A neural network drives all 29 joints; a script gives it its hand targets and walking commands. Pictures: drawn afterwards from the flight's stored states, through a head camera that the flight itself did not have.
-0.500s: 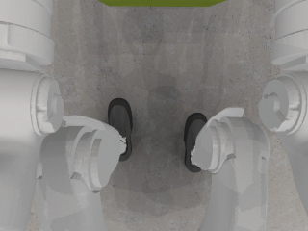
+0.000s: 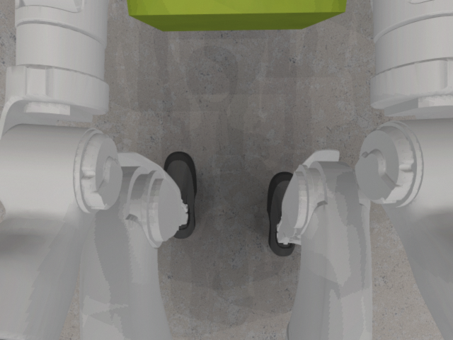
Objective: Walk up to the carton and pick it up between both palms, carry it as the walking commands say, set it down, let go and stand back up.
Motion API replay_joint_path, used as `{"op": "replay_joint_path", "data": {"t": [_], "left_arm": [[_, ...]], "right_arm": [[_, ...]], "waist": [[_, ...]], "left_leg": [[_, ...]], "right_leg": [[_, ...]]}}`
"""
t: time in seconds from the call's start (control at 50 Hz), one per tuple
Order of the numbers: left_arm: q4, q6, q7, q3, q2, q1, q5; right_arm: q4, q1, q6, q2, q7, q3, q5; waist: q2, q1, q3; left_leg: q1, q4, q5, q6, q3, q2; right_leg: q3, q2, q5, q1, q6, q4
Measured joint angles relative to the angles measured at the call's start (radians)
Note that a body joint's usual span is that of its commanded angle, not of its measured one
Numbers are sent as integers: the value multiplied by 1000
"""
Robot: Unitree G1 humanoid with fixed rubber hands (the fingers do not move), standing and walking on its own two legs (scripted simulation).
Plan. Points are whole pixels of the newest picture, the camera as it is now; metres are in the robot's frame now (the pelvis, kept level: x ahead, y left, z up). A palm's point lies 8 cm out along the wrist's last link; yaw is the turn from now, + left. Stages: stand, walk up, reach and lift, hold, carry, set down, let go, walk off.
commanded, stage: reach and lift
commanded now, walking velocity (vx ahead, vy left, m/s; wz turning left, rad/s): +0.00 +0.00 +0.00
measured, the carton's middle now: out of the picture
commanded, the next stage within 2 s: none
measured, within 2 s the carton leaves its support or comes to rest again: neither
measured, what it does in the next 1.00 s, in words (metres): rises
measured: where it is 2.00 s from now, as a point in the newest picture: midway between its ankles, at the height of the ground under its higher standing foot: (232, 218)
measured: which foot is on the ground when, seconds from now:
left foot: down 0.00-1.00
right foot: down 0.00-1.00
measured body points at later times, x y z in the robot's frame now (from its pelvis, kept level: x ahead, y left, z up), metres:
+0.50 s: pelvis -0.01 +0.00 +0.04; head +0.32 +0.01 +0.33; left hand +0.58 +0.15 -0.02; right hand +0.58 -0.16 -0.01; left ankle +0.17 +0.11 -0.35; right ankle +0.11 -0.14 -0.35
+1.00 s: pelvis -0.02 +0.00 +0.09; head +0.29 +0.00 +0.40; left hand +0.55 +0.14 +0.05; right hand +0.56 -0.16 +0.06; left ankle +0.17 +0.11 -0.35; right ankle +0.11 -0.14 -0.35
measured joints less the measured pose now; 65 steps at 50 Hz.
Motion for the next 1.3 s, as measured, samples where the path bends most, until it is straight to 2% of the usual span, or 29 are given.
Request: {"op": "replay_joint_path", "data": {"t": [0.4, 1.3], "left_arm": [[-64, 35, 0, 45, -42, 71, 40], [-89, 74, 1, 64, -88, 185, 61]], "right_arm": [[-38, 63, 27, 23, 1, -9, -9], [-45, 167, 76, 56, 2, -8, -26]], "waist": [[0, 0, 0], [0, 1, -2]], "left_leg": [[142, -95, 15, 2, 0, -10], [527, -384, 56, -8, 0, -17]], "right_leg": [[0, 0, 22, 141, 0, -101], [0, 5, 95, 506, 0, -402]]}}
